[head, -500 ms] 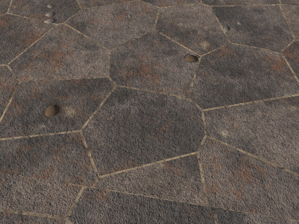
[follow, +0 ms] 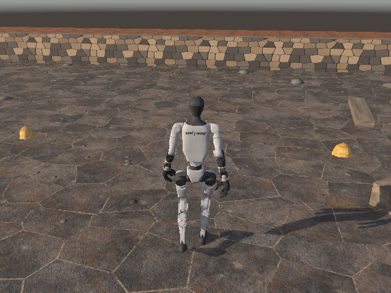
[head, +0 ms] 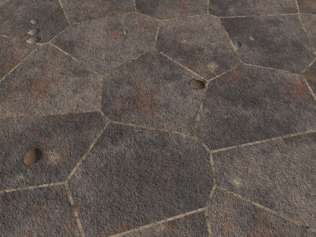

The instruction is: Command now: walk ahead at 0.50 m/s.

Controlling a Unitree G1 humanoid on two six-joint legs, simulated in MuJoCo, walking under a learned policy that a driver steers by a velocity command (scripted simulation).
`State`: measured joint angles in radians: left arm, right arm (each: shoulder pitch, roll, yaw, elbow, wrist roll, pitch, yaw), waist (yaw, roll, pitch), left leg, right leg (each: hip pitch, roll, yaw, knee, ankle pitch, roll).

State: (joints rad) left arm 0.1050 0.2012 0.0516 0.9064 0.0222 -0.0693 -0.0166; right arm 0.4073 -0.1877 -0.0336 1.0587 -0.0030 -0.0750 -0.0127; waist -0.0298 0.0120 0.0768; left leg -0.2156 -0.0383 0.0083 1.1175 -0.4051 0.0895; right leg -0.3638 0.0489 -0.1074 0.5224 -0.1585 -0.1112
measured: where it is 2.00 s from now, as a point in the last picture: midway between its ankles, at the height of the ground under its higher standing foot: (183, 145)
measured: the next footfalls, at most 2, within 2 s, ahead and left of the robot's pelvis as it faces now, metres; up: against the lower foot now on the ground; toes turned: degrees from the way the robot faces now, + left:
left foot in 0.64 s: +0.54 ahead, +0.17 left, -0.11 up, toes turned -1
right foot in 1.12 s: +0.72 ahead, -0.06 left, -0.11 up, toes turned -26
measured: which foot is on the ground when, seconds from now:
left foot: up 0.00-0.62, down 0.64-1.00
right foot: down 0.00-0.64, up 0.66-1.00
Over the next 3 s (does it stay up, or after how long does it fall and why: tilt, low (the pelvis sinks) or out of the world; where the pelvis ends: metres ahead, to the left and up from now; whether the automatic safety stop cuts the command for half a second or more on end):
stays up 0.93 -0.06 -0.10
